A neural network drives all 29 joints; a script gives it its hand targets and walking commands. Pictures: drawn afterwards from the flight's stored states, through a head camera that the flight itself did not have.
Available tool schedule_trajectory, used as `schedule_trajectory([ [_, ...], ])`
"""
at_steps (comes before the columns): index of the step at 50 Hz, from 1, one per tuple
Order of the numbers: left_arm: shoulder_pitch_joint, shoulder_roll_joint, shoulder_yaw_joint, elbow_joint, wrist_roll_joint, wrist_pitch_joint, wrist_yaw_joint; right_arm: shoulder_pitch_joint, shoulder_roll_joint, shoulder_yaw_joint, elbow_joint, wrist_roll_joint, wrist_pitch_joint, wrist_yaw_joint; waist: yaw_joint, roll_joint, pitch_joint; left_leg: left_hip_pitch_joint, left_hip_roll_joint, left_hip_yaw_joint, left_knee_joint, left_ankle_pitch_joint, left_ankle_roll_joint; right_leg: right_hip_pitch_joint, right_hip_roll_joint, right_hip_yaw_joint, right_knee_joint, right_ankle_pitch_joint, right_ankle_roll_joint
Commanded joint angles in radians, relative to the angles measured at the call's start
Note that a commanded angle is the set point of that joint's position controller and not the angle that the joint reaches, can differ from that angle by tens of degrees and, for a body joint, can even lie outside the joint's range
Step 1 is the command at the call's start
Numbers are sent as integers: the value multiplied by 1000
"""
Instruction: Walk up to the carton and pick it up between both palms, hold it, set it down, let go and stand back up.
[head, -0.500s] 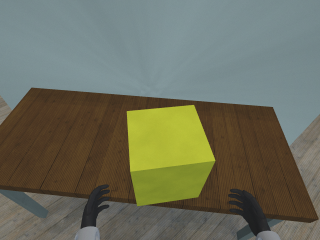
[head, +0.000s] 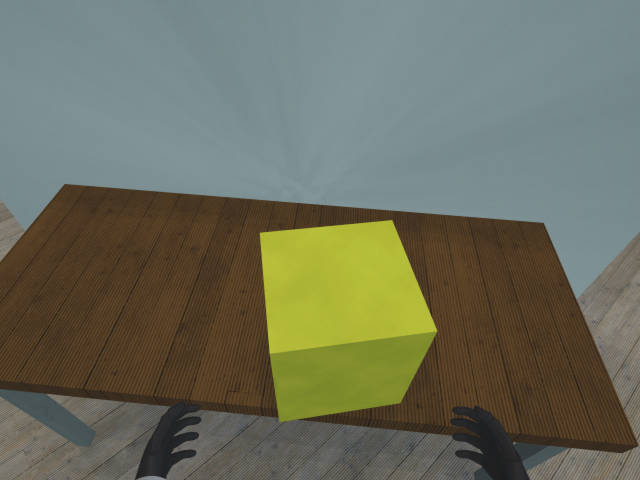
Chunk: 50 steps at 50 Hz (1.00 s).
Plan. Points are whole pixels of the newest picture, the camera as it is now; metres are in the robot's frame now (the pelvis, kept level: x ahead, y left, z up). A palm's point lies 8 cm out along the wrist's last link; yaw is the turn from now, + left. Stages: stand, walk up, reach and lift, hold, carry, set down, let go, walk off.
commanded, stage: set down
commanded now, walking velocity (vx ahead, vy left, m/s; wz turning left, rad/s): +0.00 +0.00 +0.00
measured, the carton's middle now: (334, 323) +0.37 +0.00 -0.08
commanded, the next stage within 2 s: let go in 0.32 s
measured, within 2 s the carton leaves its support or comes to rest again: neither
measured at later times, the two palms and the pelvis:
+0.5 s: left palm (138, 478) +0.15 +0.24 -0.09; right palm out of the picture +0.14 -0.20 -0.09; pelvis -0.01 +0.02 +0.00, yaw -1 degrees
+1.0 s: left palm out of the picture +0.12 +0.25 -0.10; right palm out of the picture +0.12 -0.23 -0.10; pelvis -0.01 +0.02 +0.00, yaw +0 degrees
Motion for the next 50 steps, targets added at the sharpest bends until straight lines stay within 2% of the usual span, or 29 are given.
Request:
schedule_trajectory([
  [1,-75,81,17,-145,3,13,-9,-76,-120,-60,-122,-30,1,-18,-10,1,-53,120,-11,18,-5,259,-6,-105,-43,10,-90,231,24],
  [2,-70,87,23,-139,8,29,-16,-67,-112,-56,-125,-42,17,-26,-4,-2,-44,123,-13,16,-4,262,-4,-104,-46,12,-97,236,25],
  [4,-70,81,23,-193,12,34,-8,-67,-117,-69,-152,-35,26,-20,6,31,-65,137,-8,12,-5,280,-6,-108,-41,2,-95,219,19],
  [6,-74,104,33,-148,15,57,-21,-66,-99,-64,-160,-61,51,-30,-5,0,-57,135,-16,19,-1,242,1,-113,-50,13,-102,199,30],
  [8,-75,118,31,-148,17,82,-31,-52,-87,-72,-156,-79,69,-41,-11,10,-65,140,-15,21,4,246,1,-107,-49,10,-95,211,33],
  [9,-72,110,34,-195,18,82,-26,-54,-101,-77,-174,-69,69,-38,3,23,-71,147,-11,14,6,275,-2,-110,-43,4,-91,215,30],
  [10,-82,115,28,-182,17,92,-28,-53,-92,-80,-162,-79,78,-40,-5,33,-65,146,-12,17,5,261,-5,-110,-47,5,-96,194,28],
  [11,-84,114,26,-224,12,90,-19,-62,-101,-93,-202,-75,75,-34,6,34,-81,142,-7,14,4,268,-6,-109,-40,-6,-90,187,27],
  [12,-92,114,16,-197,12,101,-19,-55,-91,-95,-179,-89,87,-36,-10,43,-52,137,-7,19,-2,239,-6,-121,-41,-5,-97,154,24],
  [13,-106,133,19,-191,7,108,-25,-64,-80,-94,-204,-99,98,-39,-11,21,-53,124,-10,19,2,220,-1,-117,-46,1,-97,149,31],
  [14,-110,138,12,-152,4,131,-37,-54,-66,-90,-183,-119,116,-50,-24,27,-32,122,-12,27,-4,183,0,-134,-53,6,-100,135,34],
  [15,-117,142,20,-202,1,132,-31,-62,-73,-99,-218,-114,117,-47,0,38,-59,120,-9,28,-5,187,0,-127,-48,-5,-92,121,33],
  [16,-117,137,13,-219,1,134,-21,-66,-84,-114,-222,-110,115,-43,0,59,-67,128,-2,26,-6,198,-6,-140,-39,-15,-85,109,28],
  [17,-116,139,10,-200,0,144,-23,-62,-73,-115,-202,-117,125,-43,-14,47,-59,131,-2,27,-2,196,-3,-139,-38,-13,-88,102,26],
  [20,-100,140,6,-167,-1,169,-45,-44,-76,-112,-200,-133,141,-54,-25,19,-73,142,-6,30,12,237,-5,-125,-35,-12,-83,174,34],
  [22,-115,151,13,-175,-4,177,-52,-53,-79,-117,-206,-139,140,-61,-21,21,-85,142,-6,31,10,244,-6,-115,-32,-21,-74,195,39],
  [24,-104,149,20,-177,2,177,-50,-48,-80,-117,-199,-134,134,-59,-10,47,-73,146,-6,33,11,279,-16,-109,-30,-27,-70,215,32],
  [26,-103,147,15,-159,2,184,-54,-45,-82,-116,-187,-137,135,-60,-20,38,-68,151,-3,29,15,293,-17,-110,-27,-25,-73,227,30],
  [28,-105,148,20,-164,7,185,-55,-45,-88,-116,-193,-129,129,-57,-13,38,-87,158,0,28,16,309,-22,-107,-24,-28,-69,244,30],
  [31,-115,149,14,-166,3,183,-56,-48,-93,-127,-186,-137,125,-56,-18,30,-73,162,3,27,16,307,-25,-114,-18,-32,-69,227,30],
  [33,-121,141,10,-160,9,183,-54,-51,-87,-122,-184,-132,126,-54,-17,48,-66,156,1,31,16,287,-25,-118,-24,-26,-68,209,25],
  [37,-117,139,13,-155,11,186,-51,-51,-88,-117,-185,-128,124,-51,-12,49,-67,141,-2,32,17,284,-27,-104,-27,-19,-62,233,27],
  [41,-124,141,11,-156,5,188,-52,-50,-95,-126,-190,-135,126,-51,-14,27,-64,130,-1,35,16,256,-26,-117,-23,-23,-57,202,29],
  [42,-120,137,7,-143,0,191,-54,-49,-92,-121,-198,-137,131,-53,-10,15,-49,125,-1,35,12,227,-22,-125,-28,-19,-61,181,29],
  [43,-134,141,6,-157,0,192,-53,-54,-85,-126,-201,-138,135,-52,-13,28,-48,117,-1,35,10,212,-21,-124,-30,-20,-59,164,28],
  [44,33,201,44,-16,26,111,-46,52,-155,-121,-156,-123,240,-94,-2,42,-141,-21,81,-51,125,406,23,-57,-117,72,19,348,37],
  [45,50,222,48,1,23,88,-51,65,-153,-116,-171,-125,279,-106,-12,7,-178,9,97,-65,121,397,35,-13,-148,96,36,426,41],
  [46,26,218,44,5,17,71,-54,66,-149,-112,-177,-125,295,-109,-25,4,-200,22,105,-76,118,404,41,-13,-152,103,49,460,43],
  [50,-5,189,32,39,13,59,-60,80,-131,-105,-176,-128,322,-109,-40,21,-78,-39,105,-84,94,290,34,-79,-145,102,2,358,43],
])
